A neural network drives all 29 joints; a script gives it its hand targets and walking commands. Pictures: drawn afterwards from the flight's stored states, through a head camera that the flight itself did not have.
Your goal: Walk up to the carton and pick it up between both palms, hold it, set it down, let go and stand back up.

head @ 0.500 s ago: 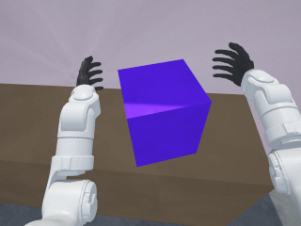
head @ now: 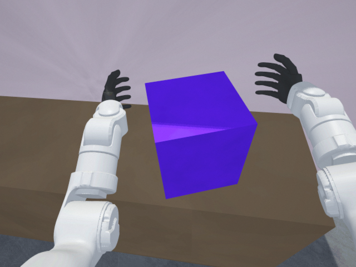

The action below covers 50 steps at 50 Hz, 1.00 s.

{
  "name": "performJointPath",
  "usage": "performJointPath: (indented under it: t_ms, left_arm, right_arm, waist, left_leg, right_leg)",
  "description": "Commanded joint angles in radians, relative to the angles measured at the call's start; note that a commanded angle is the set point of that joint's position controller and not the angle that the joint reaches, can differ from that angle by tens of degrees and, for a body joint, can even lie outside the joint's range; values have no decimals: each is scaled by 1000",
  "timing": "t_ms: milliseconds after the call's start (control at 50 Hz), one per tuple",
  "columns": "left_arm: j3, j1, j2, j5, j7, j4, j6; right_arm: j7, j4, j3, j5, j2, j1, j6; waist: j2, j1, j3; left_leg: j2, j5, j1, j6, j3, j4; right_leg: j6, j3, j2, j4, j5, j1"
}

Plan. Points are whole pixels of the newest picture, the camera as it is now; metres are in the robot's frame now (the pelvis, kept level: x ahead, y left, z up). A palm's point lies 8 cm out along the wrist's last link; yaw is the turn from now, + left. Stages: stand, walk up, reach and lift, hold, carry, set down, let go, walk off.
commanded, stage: reach and lift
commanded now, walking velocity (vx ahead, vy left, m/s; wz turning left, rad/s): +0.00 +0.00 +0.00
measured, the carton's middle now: (194, 136) +0.43 +0.02 +0.03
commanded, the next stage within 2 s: none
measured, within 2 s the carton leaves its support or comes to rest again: neither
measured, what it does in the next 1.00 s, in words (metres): stands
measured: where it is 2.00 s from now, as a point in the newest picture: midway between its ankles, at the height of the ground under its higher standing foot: outside the picture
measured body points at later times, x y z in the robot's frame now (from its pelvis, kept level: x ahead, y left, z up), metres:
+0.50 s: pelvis +0.01 +0.00 +0.00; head +0.05 -0.01 +0.45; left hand +0.41 +0.19 +0.09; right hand +0.47 -0.18 +0.11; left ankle -0.01 +0.15 -0.74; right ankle +0.03 -0.11 -0.74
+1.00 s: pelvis +0.01 +0.00 +0.00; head +0.05 -0.01 +0.45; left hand +0.41 +0.16 +0.09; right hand +0.48 -0.14 +0.09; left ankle -0.01 +0.15 -0.74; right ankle +0.03 -0.11 -0.74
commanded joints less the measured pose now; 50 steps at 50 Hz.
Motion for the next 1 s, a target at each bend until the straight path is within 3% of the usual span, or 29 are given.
performJointPath:
  t_ms: [0,200,280,440,580,680,820,980]
  left_arm:
    - [42,-352,79,-14,-23,-41,-145]
    - [30,-316,41,-9,-32,101,-365]
    - [11,-284,16,-10,-39,182,-458]
    - [14,-267,-16,10,-43,191,-601]
    - [30,-222,-68,48,-38,164,-619]
    - [40,-221,-109,68,-36,152,-631]
    - [20,-259,-172,87,-24,173,-639]
    - [28,-306,-207,123,5,134,-609]
  right_arm:
    - [4,-89,-9,-28,-140,-416,-109]
    - [20,6,10,-66,-45,-354,-231]
    - [18,50,6,-78,-26,-331,-292]
    - [-2,58,25,-80,-21,-355,-412]
    - [-30,90,26,-77,-7,-334,-441]
    - [-45,85,31,-87,33,-340,-455]
    - [-61,84,-7,-137,96,-361,-447]
    - [-101,91,-57,-183,142,-378,-428]
  waist:
    - [-19,77,-476]
    - [-40,102,-447]
    - [-53,92,-453]
    - [-50,96,-601]
    - [-32,94,-659]
    - [-37,96,-643]
    - [-33,82,-591]
    - [-15,65,-576]
  left_leg:
    - [-35,273,-42,-21,33,-9]
    - [-35,210,-113,-12,51,-12]
    - [-36,207,-124,-11,55,-8]
    - [-32,350,-103,-23,60,43]
    - [-26,484,-49,-40,61,75]
    - [-29,502,-56,-37,67,80]
    - [-25,444,-39,-32,61,71]
    - [-26,427,-1,-39,53,81]
  right_leg:
    - [-8,-50,70,-54,264,218]
    - [-6,-48,63,-48,185,175]
    - [-5,-50,62,-47,172,153]
    - [-3,-54,65,-24,310,162]
    - [-11,-56,75,-26,408,142]
    - [-10,-53,75,-22,443,150]
    - [-16,-63,71,-50,308,90]
    - [-21,-76,77,-68,252,55]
